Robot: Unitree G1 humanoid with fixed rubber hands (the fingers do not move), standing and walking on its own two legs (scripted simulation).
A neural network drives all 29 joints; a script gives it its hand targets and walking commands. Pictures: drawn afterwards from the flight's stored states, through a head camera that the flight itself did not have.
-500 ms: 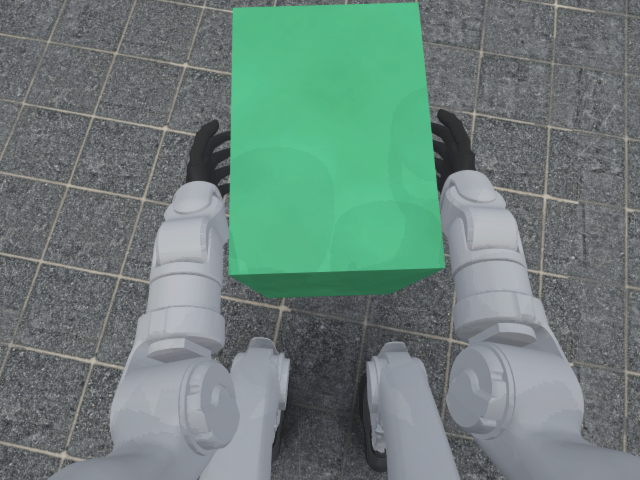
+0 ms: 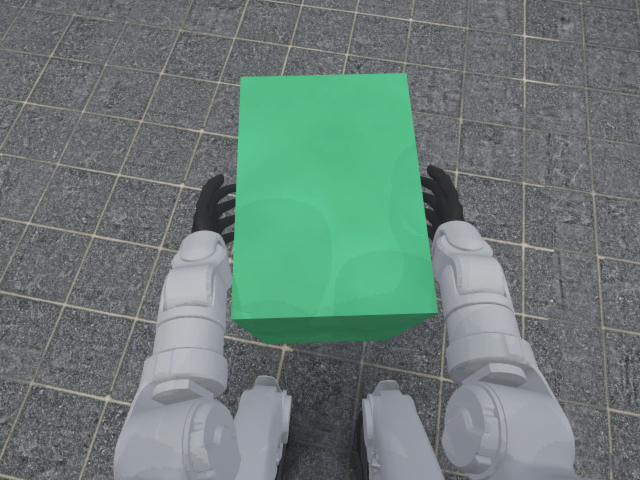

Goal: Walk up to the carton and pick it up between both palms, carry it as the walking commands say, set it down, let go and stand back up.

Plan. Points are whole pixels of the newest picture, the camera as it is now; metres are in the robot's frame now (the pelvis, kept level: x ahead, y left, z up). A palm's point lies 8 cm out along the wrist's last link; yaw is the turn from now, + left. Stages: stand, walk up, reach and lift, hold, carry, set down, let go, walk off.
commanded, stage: reach and lift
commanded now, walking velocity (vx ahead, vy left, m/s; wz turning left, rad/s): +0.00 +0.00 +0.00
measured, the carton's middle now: (325, 229) +0.47 +0.01 -0.12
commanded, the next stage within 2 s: none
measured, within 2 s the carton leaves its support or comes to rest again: neither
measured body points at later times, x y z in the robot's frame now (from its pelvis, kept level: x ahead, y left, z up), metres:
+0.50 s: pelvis +0.02 +0.00 +0.07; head +0.17 +0.00 +0.49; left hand +0.41 +0.16 +0.02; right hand +0.43 -0.14 +0.02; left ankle +0.08 +0.12 -0.58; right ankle +0.07 -0.12 -0.58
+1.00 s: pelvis +0.04 +0.00 +0.12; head +0.13 +0.00 +0.56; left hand +0.39 +0.16 +0.09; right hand +0.41 -0.14 +0.09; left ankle +0.08 +0.12 -0.58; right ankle +0.07 -0.12 -0.58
